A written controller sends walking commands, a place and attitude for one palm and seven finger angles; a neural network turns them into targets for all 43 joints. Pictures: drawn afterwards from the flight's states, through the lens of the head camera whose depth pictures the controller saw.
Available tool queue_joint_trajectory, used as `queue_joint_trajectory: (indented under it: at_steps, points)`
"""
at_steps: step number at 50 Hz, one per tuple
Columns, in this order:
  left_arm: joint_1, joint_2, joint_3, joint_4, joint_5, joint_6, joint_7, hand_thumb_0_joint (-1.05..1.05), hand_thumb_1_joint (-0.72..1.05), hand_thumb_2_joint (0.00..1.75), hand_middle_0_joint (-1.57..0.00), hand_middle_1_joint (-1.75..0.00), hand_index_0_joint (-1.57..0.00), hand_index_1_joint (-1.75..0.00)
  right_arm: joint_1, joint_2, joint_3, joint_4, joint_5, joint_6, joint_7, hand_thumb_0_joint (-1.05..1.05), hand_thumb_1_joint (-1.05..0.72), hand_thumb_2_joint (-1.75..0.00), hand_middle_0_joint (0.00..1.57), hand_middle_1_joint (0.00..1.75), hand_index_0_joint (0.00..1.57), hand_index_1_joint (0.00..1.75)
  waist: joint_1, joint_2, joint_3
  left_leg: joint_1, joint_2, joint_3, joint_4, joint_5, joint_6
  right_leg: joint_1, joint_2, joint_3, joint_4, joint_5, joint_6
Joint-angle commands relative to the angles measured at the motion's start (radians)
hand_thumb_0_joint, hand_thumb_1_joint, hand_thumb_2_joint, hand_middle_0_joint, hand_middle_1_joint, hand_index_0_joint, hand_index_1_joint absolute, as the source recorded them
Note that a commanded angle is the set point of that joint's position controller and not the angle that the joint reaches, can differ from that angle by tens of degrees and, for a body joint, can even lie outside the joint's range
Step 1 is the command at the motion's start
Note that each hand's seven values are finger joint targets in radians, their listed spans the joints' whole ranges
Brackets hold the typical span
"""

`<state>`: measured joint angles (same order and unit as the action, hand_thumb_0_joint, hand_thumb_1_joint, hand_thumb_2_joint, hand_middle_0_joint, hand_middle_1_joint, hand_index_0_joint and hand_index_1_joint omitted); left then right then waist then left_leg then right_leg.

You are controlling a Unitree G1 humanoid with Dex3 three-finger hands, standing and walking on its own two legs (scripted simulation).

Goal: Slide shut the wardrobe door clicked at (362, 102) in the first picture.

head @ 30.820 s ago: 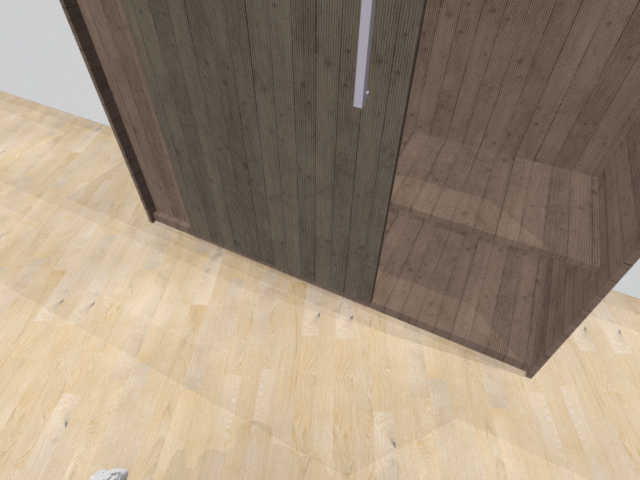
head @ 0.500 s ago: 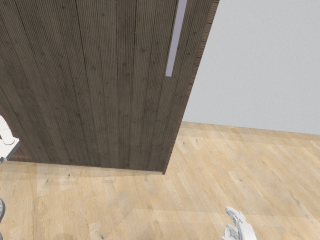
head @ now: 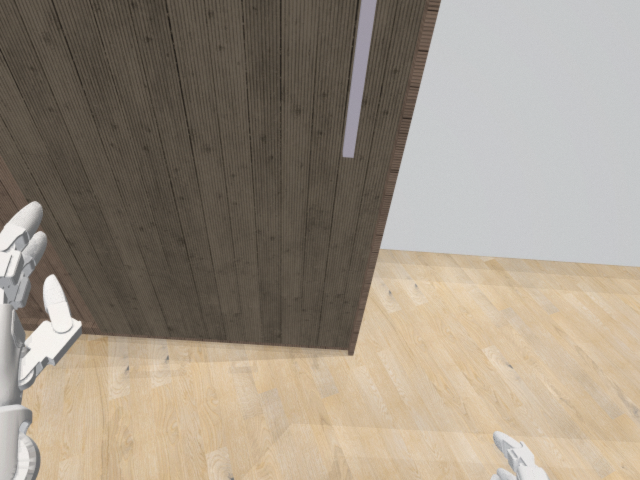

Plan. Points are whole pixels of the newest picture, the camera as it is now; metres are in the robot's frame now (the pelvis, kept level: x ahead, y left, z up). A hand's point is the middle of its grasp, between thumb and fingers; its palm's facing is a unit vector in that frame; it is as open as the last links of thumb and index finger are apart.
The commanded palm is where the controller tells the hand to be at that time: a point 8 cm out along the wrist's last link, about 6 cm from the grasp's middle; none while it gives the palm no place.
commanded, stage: stop stepping back and stand still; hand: left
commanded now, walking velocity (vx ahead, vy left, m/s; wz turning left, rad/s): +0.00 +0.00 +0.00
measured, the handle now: (357, 75) +0.70 -0.01 +0.23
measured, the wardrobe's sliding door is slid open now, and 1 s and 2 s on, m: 0.00 0.00 0.00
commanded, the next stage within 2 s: let the arm hang, fingers relaxed in 0.18 s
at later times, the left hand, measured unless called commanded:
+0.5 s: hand out of the picture +0.11 +0.22 -0.12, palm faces +0.00 -0.95 -0.30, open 7.4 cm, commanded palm none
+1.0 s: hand out of the picture -0.06 +0.24 -0.15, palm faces +0.03 -0.96 -0.29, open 7.3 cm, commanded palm none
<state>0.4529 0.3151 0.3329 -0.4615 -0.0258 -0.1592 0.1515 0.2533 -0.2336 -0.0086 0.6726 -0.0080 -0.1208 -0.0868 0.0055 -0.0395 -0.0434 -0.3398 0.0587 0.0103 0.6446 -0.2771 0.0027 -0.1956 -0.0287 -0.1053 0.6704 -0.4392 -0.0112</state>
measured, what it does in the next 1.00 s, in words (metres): stands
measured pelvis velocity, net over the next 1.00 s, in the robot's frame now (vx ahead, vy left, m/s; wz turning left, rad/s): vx -0.03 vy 0.03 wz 0.02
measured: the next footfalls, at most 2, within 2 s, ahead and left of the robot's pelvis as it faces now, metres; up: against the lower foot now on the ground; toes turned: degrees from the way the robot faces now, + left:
none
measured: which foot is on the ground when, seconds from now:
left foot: down 0.00-1.00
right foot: down 0.00-1.00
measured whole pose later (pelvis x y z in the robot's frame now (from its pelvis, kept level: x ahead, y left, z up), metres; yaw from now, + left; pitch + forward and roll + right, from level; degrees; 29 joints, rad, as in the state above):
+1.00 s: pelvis -0.03 +0.03 +0.02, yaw +1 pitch -1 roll -1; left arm 0.31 0.23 0.03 1.12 0.02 0.03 0.02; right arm 0.25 -0.18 -0.02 1.08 -0.02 0.04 -0.01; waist 0.00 0.04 0.05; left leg -0.32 0.01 0.02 0.46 -0.12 0.01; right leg -0.17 -0.05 -0.06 0.48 -0.28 0.02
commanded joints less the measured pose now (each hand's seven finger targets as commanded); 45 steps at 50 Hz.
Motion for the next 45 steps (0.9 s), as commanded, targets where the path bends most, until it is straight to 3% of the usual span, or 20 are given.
queue_joint_trajectory:
  at_steps: [1, 2, 4, 7, 8, 10, 13, 14, 15, 16, 18, 20, 22, 23, 24, 28, 31, 33, 36, 45]
  points:
    - [-0.066, 0.341, 0.255, -0.368, -0.006, -0.134, 0.025, 0.0, 0.9, 0.9, -0.2, -0.3, -0.2, -0.3, -0.117, -0.093, -0.027, -0.178, -0.003, -0.08, -0.005, 0.0, -0.9, -0.9, 0.2, 0.3, 0.2, 0.3, 0.003, 0.324, -0.003, 0.128, 0.162, -0.25, -0.299, 0.231, 0.091, -0.132, 0.04, 0.054, -0.009, 0.078, 0.011]
    - [-0.029, 0.345, 0.272, -0.359, -0.011, -0.131, 0.019, 0.0, 0.9, 0.9, -0.2, -0.3, -0.2, -0.3, -0.113, -0.09, -0.023, -0.181, -0.008, -0.076, -0.002, 0.0, -0.9, -0.9, 0.2, 0.3, 0.2, 0.3, 0.001, 0.345, 0.007, 0.091, 0.162, -0.24, -0.298, 0.26, 0.096, -0.085, 0.032, 0.05, -0.043, 0.083, 0.015]
    - [0.022, 0.327, 0.293, -0.297, -0.009, -0.129, 0.016, 0.0, 0.9, 0.9, -0.2, -0.3, -0.2, -0.3, -0.099, -0.087, -0.026, -0.186, 0.003, -0.079, 0.01, 0.0, -0.9, -0.9, 0.2, 0.3, 0.2, 0.3, 0.008, 0.246, -0.018, 0.051, 0.11, -0.116, -0.213, 0.283, 0.063, 0.023, 0.026, 0.056, -0.172, 0.205, 0.012]
    - [0.092, 0.264, 0.25, -0.173, -0.029, -0.113, 0.007, 0.0, 0.9, 0.9, -0.2, -0.3, -0.2, -0.3, -0.082, -0.073, -0.041, -0.194, 0.018, -0.062, 0.026, 0.0, -0.9, -0.9, 0.2, 0.3, 0.2, 0.3, -0.018, -0.053, -0.081, 0.038, 0.002, 0.033, 0.006, 0.223, -0.003, 0.05, -0.119, 0.23, -0.248, 0.544, -0.046]
    - [0.1, 0.255, 0.24, -0.147, -0.034, -0.104, 0.006, 0.0, 0.9, 0.9, -0.2, -0.3, -0.2, -0.3, -0.082, -0.075, -0.042, -0.193, 0.02, -0.056, 0.027, 0.0, -0.9, -0.9, 0.2, 0.3, 0.2, 0.3, -0.02, -0.091, -0.078, 0.013, -0.016, 0.036, 0.036, 0.18, -0.009, 0.055, -0.162, 0.26, -0.254, 0.61, -0.067]
    - [0.123, 0.242, 0.222, -0.09, -0.036, -0.091, 0.006, 0.0, 0.9, 0.9, -0.2, -0.3, -0.2, -0.3, -0.086, -0.072, -0.031, -0.193, 0.022, -0.047, 0.029, 0.0, -0.9, -0.9, 0.2, 0.3, 0.2, 0.3, -0.018, -0.064, -0.071, 0.014, -0.01, 0.03, -0.02, 0.159, -0.004, 0.06, -0.167, 0.23, -0.226, 0.662, -0.06]
    - [0.086, 0.257, 0.215, -0.122, -0.034, -0.088, 0.001, 0.0, 0.9, 0.9, -0.2, -0.3, -0.2, -0.3, -0.11, -0.083, -0.031, -0.194, 0.016, -0.042, 0.013, 0.0, -0.9, -0.9, 0.2, 0.3, 0.2, 0.3, -0.012, -0.027, -0.067, 0.14, 0.026, 0.006, -0.121, 0.317, 0.017, -0.02, -0.087, 0.128, -0.201, 0.509, -0.003]
    - [-0.002, 0.092, -0.221, 0.55, 0.066, 0.037, -0.135, 0.0, 0.9, 0.9, -0.2, -0.3, -0.2, -0.3, -0.146, -0.213, -0.069, 0.039, 0.0, -0.097, 0.099, 0.0, -0.9, -0.9, 0.2, 0.3, 0.2, 0.3, -0.06, 0.058, -0.066, 0.151, 0.07, -0.052, 0.001, 0.62, 0.019, -0.152, -0.104, 0.052, 0.02, 0.642, 0.0]
    - [-0.034, 0.079, -0.2, 0.55, 0.056, 0.133, -0.153, 0.0, 0.9, 0.9, -0.2, -0.3, -0.2, -0.3, -0.107, -0.246, -0.078, 0.013, 0.012, -0.005, 0.095, 0.0, -0.9, -0.9, 0.2, 0.3, 0.2, 0.3, -0.038, 0.084, -0.076, 0.089, 0.099, -0.082, -0.045, 0.656, 0.055, -0.119, -0.074, 0.066, 0.044, 0.497, 0.025]
    - [-0.015, 0.049, -0.201, 0.569, 0.053, 0.16, -0.152, 0.0, 0.9, 0.9, -0.2, -0.3, -0.2, -0.3, -0.105, -0.218, -0.068, 0.003, 0.009, 0.026, 0.089, 0.0, -0.9, -0.9, 0.2, 0.3, 0.2, 0.3, -0.022, 0.098, -0.053, 0.039, 0.126, -0.11, -0.079, 0.642, 0.082, -0.105, -0.038, 0.054, 0.079, 0.331, 0.034]
    - [-0.057, 0.029, -0.224, 0.683, 0.051, 0.166, -0.148, 0.0, 0.9, 0.9, -0.2, -0.3, -0.2, -0.3, -0.14, -0.195, -0.041, 0.013, -0.012, 0.055, 0.085, 0.0, -0.9, -0.9, 0.2, 0.3, 0.2, 0.3, 0.009, 0.041, -0.026, -0.096, 0.157, -0.185, -0.14, 0.461, 0.114, -0.054, -0.019, 0.078, 0.051, 0.127, 0.028]
    - [-0.087, 0.069, -0.234, 0.8, 0.059, 0.157, -0.149, 0.0, 0.9, 0.9, -0.2, -0.3, -0.2, -0.3, -0.142, -0.182, -0.031, 0.03, -0.017, 0.068, 0.086, 0.0, -0.9, -0.9, 0.2, 0.3, 0.2, 0.3, 0.019, -0.1, -0.04, -0.082, 0.084, -0.133, -0.104, 0.306, 0.064, -0.003, -0.062, 0.114, -0.105, 0.269, 0.006]
    - [-0.126, 0.11, -0.237, 0.925, 0.062, 0.154, -0.146, 0.0, 0.9, 0.9, -0.2, -0.3, -0.2, -0.3, -0.116, -0.128, -0.028, 0.051, -0.018, 0.089, 0.089, 0.0, -0.9, -0.9, 0.2, 0.3, 0.2, 0.3, -0.005, -0.225, -0.034, -0.014, -0.017, -0.028, -0.009, 0.234, 0.014, -0.046, -0.172, 0.191, -0.177, 0.527, -0.047]
    - [-0.14, 0.117, -0.243, 0.982, 0.061, 0.158, -0.141, 0.0, 0.9, 0.9, -0.2, -0.3, -0.2, -0.3, -0.103, -0.125, -0.03, 0.062, -0.023, 0.101, 0.086, 0.0, -0.9, -0.9, 0.2, 0.3, 0.2, 0.3, -0.012, -0.216, -0.049, -0.002, -0.032, -0.009, -0.002, 0.225, 0.009, -0.019, -0.183, 0.185, -0.159, 0.634, -0.06]
    - [-0.163, 0.115, -0.253, 1.031, 0.058, 0.163, -0.135, 0.0, 0.9, 0.9, -0.2, -0.3, -0.2, -0.3, -0.102, -0.131, -0.03, 0.082, -0.024, 0.112, 0.084, 0.0, -0.9, -0.9, 0.2, 0.3, 0.2, 0.3, -0.017, -0.19, -0.047, 0.035, -0.025, -0.005, -0.006, 0.232, 0.005, -0.038, -0.175, 0.172, -0.158, 0.599, -0.062]
    - [-0.187, 0.063, -0.285, 1.209, 0.043, 0.172, -0.132, 0.0, 0.9, 0.9, -0.2, -0.3, -0.2, -0.3, -0.093, -0.108, -0.019, 0.169, -0.02, 0.127, 0.081, 0.0, -0.9, -0.9, 0.2, 0.3, 0.2, 0.3, -0.025, 0.18, 0.022, 0.108, 0.024, -0.062, -0.13, 0.219, 0.017, -0.115, -0.091, 0.138, -0.216, 0.187, -0.018]
    - [-0.14, 0.03, -0.276, 1.316, 0.043, 0.178, -0.131, 0.0, 0.9, 0.9, -0.2, -0.3, -0.2, -0.3, -0.09, -0.1, -0.023, 0.209, -0.023, 0.137, 0.071, 0.0, -0.9, -0.9, 0.2, 0.3, 0.2, 0.3, -0.007, 0.284, 0.065, 0.035, 0.033, -0.102, -0.207, 0.022, 0.026, -0.068, -0.063, 0.128, -0.269, 0.063, -0.026]
    - [-0.14, 0.035, -0.282, 1.37, 0.041, 0.177, -0.135, 0.0, 0.9, 0.9, -0.2, -0.3, -0.2, -0.3, -0.07, -0.103, -0.026, 0.236, -0.02, 0.14, 0.068, 0.0, -0.9, -0.9, 0.2, 0.3, 0.2, 0.3, -0.009, 0.269, 0.079, 0.027, 0.03, -0.113, -0.244, -0.064, 0.022, -0.067, -0.059, 0.127, -0.293, 0.029, -0.032]
    - [-0.142, 0.022, -0.288, 1.43, 0.044, 0.177, -0.138, 0.0, 0.9, 0.9, -0.2, -0.3, -0.2, -0.3, -0.026, -0.112, -0.035, 0.27, -0.017, 0.143, 0.063, 0.0, -0.9, -0.9, 0.2, 0.3, 0.2, 0.3, -0.016, 0.129, 0.076, 0.058, 0.044, -0.126, -0.269, -0.101, 0.024, -0.078, -0.052, 0.109, -0.315, 0.005, -0.028]
    - [-0.116, 0.022, -0.293, 1.535, 0.045, 0.171, -0.134, 0.0, 0.9, 0.9, -0.2, -0.3, -0.2, -0.3, 0.002, -0.11, -0.044, 0.348, -0.013, 0.139, 0.061, 0.0, -0.9, -0.9, 0.2, 0.3, 0.2, 0.3, -0.007, 0.038, 0.116, 0.08, 0.048, -0.121, -0.329, -0.111, 0.028, -0.099, -0.054, 0.101, -0.332, 0.002, -0.022]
